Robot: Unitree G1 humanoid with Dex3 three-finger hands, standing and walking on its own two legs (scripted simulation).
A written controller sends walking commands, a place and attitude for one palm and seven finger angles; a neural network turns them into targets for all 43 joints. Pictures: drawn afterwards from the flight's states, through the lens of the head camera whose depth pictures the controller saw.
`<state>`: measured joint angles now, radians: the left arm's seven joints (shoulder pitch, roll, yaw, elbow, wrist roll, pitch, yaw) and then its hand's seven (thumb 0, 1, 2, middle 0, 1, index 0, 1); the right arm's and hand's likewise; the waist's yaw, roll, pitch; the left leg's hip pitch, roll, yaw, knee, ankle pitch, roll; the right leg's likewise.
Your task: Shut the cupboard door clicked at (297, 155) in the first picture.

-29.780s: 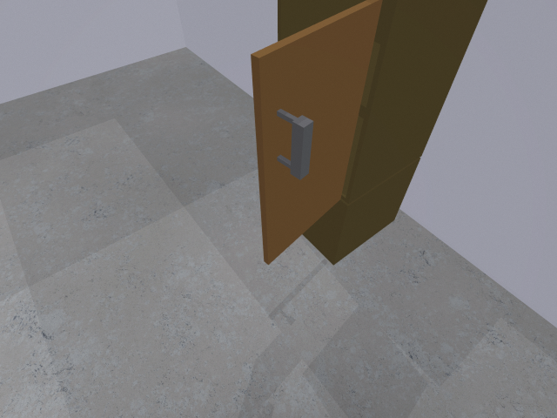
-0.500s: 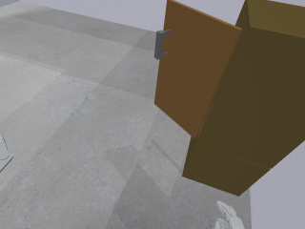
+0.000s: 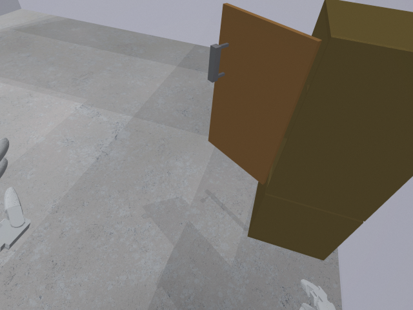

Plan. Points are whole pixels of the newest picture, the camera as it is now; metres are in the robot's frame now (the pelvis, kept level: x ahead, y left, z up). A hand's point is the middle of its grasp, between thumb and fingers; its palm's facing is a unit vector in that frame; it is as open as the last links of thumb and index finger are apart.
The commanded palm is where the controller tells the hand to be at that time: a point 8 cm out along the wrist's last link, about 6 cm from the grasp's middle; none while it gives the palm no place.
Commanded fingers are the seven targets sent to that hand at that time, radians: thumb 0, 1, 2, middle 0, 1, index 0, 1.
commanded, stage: stop stepping back and stand still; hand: left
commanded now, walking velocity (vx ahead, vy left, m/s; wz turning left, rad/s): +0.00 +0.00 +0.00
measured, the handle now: (219, 62) +0.88 -0.01 +0.08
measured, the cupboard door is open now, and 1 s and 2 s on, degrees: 59 59 59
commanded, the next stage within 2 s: let the arm hang, fingers relaxed in 0.02 s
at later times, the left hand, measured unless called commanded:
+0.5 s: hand out of the picture +0.05 +0.18 -0.18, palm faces +0.02 -0.99 -0.16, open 6.9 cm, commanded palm none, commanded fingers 0.00 0.90 0.90 -0.20 -0.30 -0.20 -0.30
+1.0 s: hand out of the picture -0.01 +0.18 -0.17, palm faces +0.00 -0.98 -0.21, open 7.4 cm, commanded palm none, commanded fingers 0.00 0.90 0.90 -0.20 -0.30 -0.20 -0.30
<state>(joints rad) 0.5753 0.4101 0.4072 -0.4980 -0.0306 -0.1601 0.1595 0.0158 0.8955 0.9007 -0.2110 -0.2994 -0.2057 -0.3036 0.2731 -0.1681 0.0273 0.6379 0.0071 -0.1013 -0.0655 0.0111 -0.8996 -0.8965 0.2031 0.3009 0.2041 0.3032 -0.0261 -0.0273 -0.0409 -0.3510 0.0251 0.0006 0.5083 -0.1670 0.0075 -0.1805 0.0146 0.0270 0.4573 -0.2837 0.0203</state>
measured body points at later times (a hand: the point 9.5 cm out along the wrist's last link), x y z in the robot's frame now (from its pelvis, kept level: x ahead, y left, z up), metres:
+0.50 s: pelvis +0.00 -0.01 +0.00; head +0.02 +0.04 +0.44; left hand +0.05 +0.23 -0.17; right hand +0.06 -0.27 -0.12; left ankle +0.06 +0.11 -0.74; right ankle -0.03 -0.14 -0.74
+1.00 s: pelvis +0.00 +0.00 +0.00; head +0.00 +0.00 +0.45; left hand -0.01 +0.23 -0.16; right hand +0.01 -0.23 -0.15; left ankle +0.06 +0.11 -0.74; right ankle -0.03 -0.14 -0.74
